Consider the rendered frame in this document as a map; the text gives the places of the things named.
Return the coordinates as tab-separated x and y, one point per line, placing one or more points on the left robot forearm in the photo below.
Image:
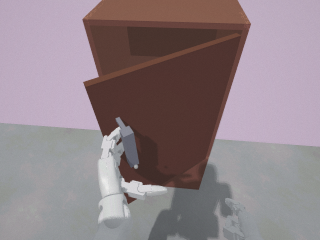
115	220

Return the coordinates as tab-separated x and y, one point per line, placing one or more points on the handle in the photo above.
129	143

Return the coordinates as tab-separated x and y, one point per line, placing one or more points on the robot left hand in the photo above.
109	173

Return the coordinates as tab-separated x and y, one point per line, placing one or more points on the robot right hand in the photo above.
241	228

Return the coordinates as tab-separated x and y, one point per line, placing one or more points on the cupboard door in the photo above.
171	103

